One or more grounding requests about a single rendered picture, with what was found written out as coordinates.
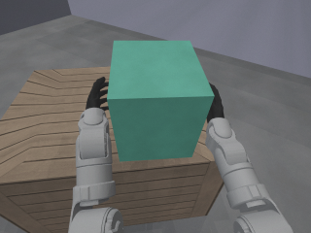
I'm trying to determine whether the robot right upper arm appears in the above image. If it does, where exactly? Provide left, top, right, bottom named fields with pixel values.
left=233, top=210, right=293, bottom=233

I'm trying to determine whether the robot left forearm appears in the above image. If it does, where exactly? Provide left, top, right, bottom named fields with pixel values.
left=68, top=108, right=116, bottom=233

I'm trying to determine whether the carton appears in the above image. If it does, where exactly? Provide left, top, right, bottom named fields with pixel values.
left=107, top=40, right=215, bottom=162

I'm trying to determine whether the robot right hand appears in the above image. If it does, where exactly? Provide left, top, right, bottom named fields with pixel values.
left=206, top=83, right=225, bottom=123

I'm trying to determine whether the pedestal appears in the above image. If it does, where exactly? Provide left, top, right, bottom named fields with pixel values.
left=0, top=66, right=225, bottom=233

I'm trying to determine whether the robot left upper arm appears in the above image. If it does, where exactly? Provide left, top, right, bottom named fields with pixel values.
left=69, top=207, right=124, bottom=233

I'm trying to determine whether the robot right forearm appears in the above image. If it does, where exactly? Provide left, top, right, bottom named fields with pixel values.
left=205, top=117, right=294, bottom=233

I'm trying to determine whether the robot left hand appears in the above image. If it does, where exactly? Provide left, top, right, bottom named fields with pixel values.
left=86, top=77, right=109, bottom=111

